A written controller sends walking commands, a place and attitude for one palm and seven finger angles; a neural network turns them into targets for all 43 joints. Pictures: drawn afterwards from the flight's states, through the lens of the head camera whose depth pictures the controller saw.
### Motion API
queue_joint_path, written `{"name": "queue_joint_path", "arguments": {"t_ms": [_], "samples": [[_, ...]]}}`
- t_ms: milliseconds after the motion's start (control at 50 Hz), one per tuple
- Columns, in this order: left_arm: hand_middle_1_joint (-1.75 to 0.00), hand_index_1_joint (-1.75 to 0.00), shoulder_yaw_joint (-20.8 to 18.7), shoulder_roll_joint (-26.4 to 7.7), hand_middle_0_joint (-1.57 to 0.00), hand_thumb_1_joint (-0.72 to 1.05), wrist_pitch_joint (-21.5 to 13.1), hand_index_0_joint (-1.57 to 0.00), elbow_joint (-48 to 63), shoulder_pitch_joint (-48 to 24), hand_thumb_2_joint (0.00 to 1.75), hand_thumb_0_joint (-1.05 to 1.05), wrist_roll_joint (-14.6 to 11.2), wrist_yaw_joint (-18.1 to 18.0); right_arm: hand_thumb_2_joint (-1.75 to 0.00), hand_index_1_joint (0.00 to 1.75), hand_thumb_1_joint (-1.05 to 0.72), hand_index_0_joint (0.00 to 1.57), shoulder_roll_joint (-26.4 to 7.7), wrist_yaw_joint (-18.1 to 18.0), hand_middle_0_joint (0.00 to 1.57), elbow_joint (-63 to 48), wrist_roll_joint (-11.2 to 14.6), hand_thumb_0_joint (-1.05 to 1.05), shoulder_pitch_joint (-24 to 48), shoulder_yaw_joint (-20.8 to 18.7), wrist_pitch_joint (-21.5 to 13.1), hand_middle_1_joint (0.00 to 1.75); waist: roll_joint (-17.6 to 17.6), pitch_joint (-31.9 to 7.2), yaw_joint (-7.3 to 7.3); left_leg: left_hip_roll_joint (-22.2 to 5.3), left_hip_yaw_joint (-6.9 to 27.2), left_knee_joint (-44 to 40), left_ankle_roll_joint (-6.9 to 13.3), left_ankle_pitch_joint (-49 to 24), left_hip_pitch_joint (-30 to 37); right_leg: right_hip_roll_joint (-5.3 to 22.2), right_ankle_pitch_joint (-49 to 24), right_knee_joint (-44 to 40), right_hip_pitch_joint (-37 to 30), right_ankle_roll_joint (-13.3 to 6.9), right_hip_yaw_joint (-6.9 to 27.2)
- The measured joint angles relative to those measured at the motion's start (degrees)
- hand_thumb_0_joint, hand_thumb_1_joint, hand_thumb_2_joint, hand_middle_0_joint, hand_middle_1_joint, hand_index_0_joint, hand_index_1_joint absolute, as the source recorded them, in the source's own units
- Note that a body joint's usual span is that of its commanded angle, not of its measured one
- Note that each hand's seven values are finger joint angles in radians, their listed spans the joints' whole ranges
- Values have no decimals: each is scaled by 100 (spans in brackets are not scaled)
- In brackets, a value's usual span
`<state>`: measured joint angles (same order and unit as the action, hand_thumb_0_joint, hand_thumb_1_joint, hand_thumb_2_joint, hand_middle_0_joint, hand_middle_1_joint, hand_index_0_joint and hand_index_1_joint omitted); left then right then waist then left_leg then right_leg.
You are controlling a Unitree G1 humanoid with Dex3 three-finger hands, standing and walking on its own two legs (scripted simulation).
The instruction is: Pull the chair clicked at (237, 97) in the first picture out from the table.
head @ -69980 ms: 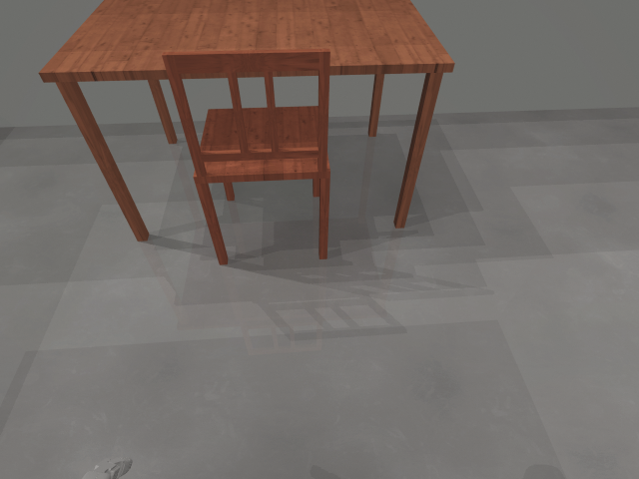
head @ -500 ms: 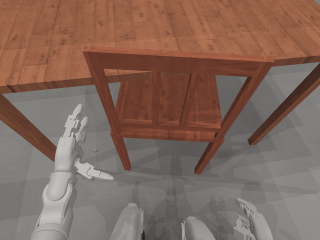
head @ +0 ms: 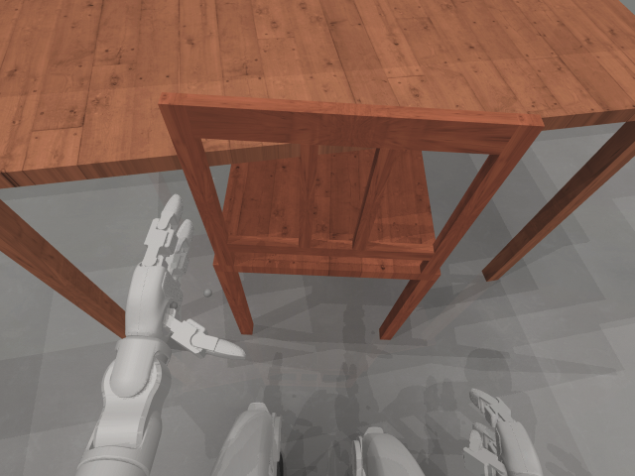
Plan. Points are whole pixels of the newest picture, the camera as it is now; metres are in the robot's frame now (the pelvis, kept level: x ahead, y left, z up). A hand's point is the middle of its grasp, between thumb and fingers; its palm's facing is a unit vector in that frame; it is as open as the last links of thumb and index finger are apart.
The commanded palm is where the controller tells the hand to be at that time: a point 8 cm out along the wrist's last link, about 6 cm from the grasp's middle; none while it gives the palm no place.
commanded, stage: push the fingers through the gap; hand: left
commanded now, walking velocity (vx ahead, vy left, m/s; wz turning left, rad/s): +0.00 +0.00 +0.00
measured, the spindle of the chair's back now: (306, 200) +0.48 +0.03 +0.00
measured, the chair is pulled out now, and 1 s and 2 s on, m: -0.07 -0.07 -0.07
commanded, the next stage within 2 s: aim the fingers beside a spindle in 0.78 s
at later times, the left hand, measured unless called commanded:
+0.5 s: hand (199, 251) +0.38 +0.16 +0.02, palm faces +0.05 -1.00 -0.05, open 16.9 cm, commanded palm +0.36 +0.20 +0.02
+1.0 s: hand (194, 253) +0.38 +0.17 +0.01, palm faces +0.05 -1.00 -0.03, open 16.4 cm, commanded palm +0.38 +0.20 +0.01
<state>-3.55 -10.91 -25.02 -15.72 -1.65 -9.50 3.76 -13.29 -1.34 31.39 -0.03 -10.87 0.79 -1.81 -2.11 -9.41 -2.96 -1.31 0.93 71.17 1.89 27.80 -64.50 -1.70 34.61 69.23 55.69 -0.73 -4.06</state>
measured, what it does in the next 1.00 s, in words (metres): stands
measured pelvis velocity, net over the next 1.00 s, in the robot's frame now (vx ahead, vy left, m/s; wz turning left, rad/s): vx -0.03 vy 0.00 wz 0.01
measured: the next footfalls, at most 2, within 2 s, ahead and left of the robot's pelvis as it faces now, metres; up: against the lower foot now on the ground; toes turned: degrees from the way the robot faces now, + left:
none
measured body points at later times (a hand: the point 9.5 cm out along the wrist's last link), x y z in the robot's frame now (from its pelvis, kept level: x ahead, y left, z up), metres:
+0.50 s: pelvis -0.01 -0.01 -0.01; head +0.11 +0.01 +0.43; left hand +0.37 +0.22 +0.03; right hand +0.13 -0.26 -0.12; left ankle +0.05 +0.10 -0.63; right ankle -0.01 -0.12 -0.63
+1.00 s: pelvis -0.03 +0.00 -0.02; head +0.08 +0.03 +0.41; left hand +0.37 +0.23 +0.02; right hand +0.08 -0.26 -0.13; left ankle +0.05 +0.10 -0.63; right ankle -0.01 -0.12 -0.63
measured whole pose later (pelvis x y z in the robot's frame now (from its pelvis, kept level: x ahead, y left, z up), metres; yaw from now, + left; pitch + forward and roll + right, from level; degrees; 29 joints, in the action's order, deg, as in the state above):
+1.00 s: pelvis -0.03 +0.00 -0.02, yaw +1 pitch +22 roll -5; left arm -10.9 -15.6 -30.2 -44.5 -28.6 -7.7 5.5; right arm -14.3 -1.2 37.2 -0.1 -12.8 1.1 0.7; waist -2.3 -8.8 -3.8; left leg -0.9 3.2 75.6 1.6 25.7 -72.5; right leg -1.5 33.7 74.1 62.9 -1.2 -6.4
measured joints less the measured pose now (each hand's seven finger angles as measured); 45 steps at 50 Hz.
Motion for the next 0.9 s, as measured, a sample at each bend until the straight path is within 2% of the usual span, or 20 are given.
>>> {"name": "queue_joint_path", "arguments": {"t_ms": [40,80,140,200,240,300,380,460,540,580,760,900], "samples": [[-8,-8,-127,-17,-7,-50,-285,-6,-87,-198,30,-1,112,-184,-90,30,-91,20,-2,52,20,64,-47,1,-12,-9,9,30,17,-61,2,-1,-3,27,-3,14,-35,0,19,35,37,-1,2],[-8,-8,-283,-93,-7,-50,-362,-6,-401,-507,30,-1,191,-258,-90,30,-91,20,-18,124,20,105,-62,1,-15,-10,81,30,17,-109,3,6,11,98,-8,37,-105,6,57,113,102,-8,-13],[-8,-8,-395,-225,-7,-50,-60,-6,-906,-830,30,-1,160,-109,-90,30,-91,20,-50,202,20,86,-11,1,-18,0,247,30,-7,-91,-4,10,27,170,-12,60,-163,9,92,190,153,-19,-30],[-8,-8,-315,-236,-6,-50,304,-6,-1050,-774,30,-1,36,113,-90,30,-91,20,-66,194,20,26,55,1,-56,-8,333,30,-48,-18,-16,5,19,125,-6,45,-124,3,67,138,118,-15,-20],[-8,-8,-226,-164,-6,-50,348,-6,-916,-631,30,-1,-22,142,-90,30,-91,20,-62,148,20,21,63,1,-90,-20,309,30,-57,31,-15,-3,4,63,-2,26,-72,-3,35,72,74,-8,-3],[-8,-8,-176,-50,-6,-50,70,-6,-680,-545,30,-1,7,-6,-90,30,-91,20,-43,83,20,108,16,1,-122,-28,212,30,-34,36,-9,-10,-17,1,-5,4,-37,-8,6,18,54,-4,20],[-8,-8,-389,-116,-7,-50,-385,-6,-1000,-1032,30,-1,189,-214,-90,30,-91,20,-28,97,20,276,-55,1,-90,-9,172,30,9,-34,-32,-10,7,90,-24,15,-161,-9,40,127,175,-23,-6],[-8,-8,-592,-344,-7,-50,-311,-6,-1667,-1617,30,-1,210,-77,-90,30,-91,20,-47,161,20,280,-32,1,-60,-2,276,30,-10,-40,-91,-9,56,236,-42,38,-341,-13,86,275,337,-50,-55],[-8,-8,-588,-291,-6,-50,-149,-6,-1582,-1607,30,-1,41,151,-90,30,-91,20,-83,162,20,243,29,1,-149,-49,368,30,-48,2,-20,0,63,190,-42,0,-326,-7,50,232,321,-50,-62],[-8,-7,-557,-281,-6,-50,-32,-6,-1769,-1676,30,-1,44,204,-90,30,-91,20,-94,148,20,280,44,1,-169,-37,392,30,-51,-22,-10,5,55,138,-38,-30,-307,-1,23,190,310,-43,-55],[-8,-10,-757,-348,-7,-50,-502,-12,-2304,-2055,30,-1,205,189,-90,30,-91,20,-82,66,20,412,-5,1,-151,-18,298,30,22,9,-80,-12,133,314,-58,-58,-533,-26,13,354,507,-69,-132],[-8,-13,-783,-484,-7,-50,-633,-18,-2692,-2466,30,-1,202,246,-90,30,-91,20,-108,13,20,517,-8,1,-148,21,264,30,9,68,-82,15,212,449,-51,-127,-737,-8,-26,480,671,-68,-215]]}}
